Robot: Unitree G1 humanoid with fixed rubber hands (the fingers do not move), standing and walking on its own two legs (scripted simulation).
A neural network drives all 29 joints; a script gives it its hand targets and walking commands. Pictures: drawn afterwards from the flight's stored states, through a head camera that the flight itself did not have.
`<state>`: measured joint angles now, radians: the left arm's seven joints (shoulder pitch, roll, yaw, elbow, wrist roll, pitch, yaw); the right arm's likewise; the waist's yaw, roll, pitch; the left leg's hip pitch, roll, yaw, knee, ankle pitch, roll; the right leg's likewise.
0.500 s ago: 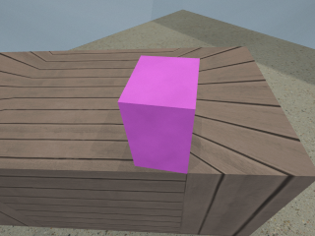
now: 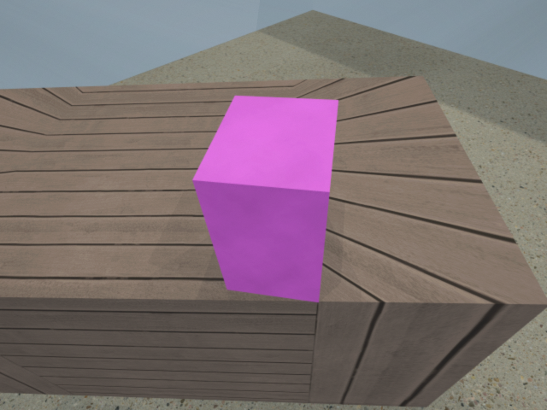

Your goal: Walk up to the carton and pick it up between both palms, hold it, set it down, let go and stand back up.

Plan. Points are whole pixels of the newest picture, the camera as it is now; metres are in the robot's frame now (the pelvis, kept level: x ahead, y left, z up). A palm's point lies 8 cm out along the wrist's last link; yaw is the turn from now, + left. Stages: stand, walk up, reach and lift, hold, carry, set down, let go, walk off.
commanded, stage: stand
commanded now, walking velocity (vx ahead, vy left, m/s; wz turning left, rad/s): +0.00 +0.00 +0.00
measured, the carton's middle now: (278, 202) +0.42 +0.03 +0.08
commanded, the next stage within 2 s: none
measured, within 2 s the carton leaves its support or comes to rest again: neither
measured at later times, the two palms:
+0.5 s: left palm out of the picture +0.03 +0.24 -0.12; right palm out of the picture +0.02 -0.25 -0.13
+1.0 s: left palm out of the picture +0.04 +0.23 -0.13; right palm out of the picture +0.02 -0.25 -0.13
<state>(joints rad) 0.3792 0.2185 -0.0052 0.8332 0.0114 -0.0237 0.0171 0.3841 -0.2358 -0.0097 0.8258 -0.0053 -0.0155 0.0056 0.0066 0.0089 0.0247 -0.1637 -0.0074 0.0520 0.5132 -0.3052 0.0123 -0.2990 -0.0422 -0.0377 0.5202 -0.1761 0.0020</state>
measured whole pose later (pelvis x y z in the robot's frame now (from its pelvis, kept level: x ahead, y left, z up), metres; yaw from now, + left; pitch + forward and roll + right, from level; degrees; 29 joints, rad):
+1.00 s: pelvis +0.02 -0.01 +0.00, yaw -1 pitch -2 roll +1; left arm 0.34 0.20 -0.01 0.95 0.00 -0.01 0.03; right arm 0.37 -0.21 0.00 0.94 0.00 -0.01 -0.02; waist 0.01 0.01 0.03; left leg -0.12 0.02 0.06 0.46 -0.31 0.00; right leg -0.27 -0.02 -0.03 0.48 -0.18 -0.01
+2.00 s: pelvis +0.04 +0.00 +0.01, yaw -2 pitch -2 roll +0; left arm 0.31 0.17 -0.02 1.04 0.00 -0.01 0.04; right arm 0.36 -0.18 0.01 1.02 0.00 -0.01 -0.03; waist 0.00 0.01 0.03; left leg -0.08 0.02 0.07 0.42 -0.32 0.00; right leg -0.23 -0.01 -0.02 0.46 -0.19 0.00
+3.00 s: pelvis +0.04 +0.00 +0.01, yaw -2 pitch -2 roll +0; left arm 0.32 0.15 -0.02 1.09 0.00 -0.01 0.05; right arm 0.35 -0.16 0.00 1.07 0.00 -0.02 -0.04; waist 0.00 0.01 0.03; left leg -0.06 0.01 0.07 0.40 -0.31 0.01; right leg -0.22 -0.02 -0.02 0.44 -0.19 0.01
